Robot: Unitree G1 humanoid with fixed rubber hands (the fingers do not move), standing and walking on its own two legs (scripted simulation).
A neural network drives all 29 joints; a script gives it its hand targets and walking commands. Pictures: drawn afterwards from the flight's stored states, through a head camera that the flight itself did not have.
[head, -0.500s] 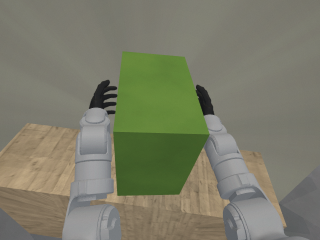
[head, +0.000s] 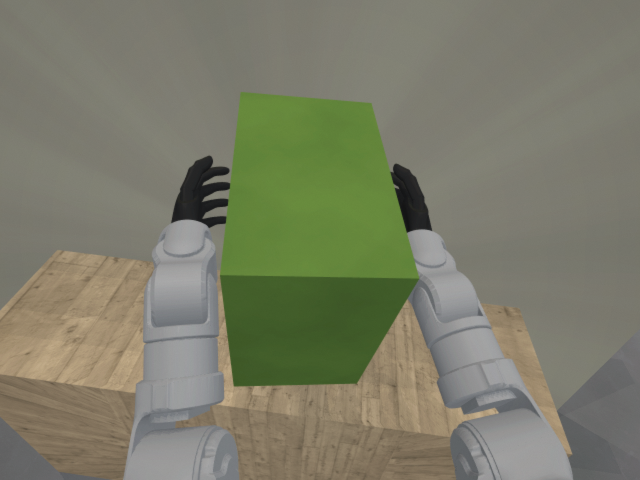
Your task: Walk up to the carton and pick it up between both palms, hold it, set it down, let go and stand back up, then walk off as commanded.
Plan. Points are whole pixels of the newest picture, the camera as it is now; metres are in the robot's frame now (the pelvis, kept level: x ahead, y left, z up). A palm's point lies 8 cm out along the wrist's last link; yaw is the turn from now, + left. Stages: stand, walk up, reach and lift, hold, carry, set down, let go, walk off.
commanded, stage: hold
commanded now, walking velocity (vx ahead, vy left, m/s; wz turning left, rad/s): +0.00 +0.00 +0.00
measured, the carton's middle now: (302, 246) +0.38 +0.02 +0.14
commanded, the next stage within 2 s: none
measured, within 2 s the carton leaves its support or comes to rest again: neither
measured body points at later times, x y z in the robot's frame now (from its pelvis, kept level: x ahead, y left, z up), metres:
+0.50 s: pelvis +0.02 +0.00 +0.00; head -0.04 +0.03 +0.45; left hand +0.38 +0.15 +0.22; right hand +0.39 -0.12 +0.20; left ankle +0.04 +0.13 -0.75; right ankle +0.01 -0.13 -0.75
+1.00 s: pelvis -0.01 +0.00 +0.00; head -0.07 +0.03 +0.44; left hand +0.36 +0.15 +0.22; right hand +0.37 -0.12 +0.20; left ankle +0.04 +0.13 -0.75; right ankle +0.01 -0.13 -0.75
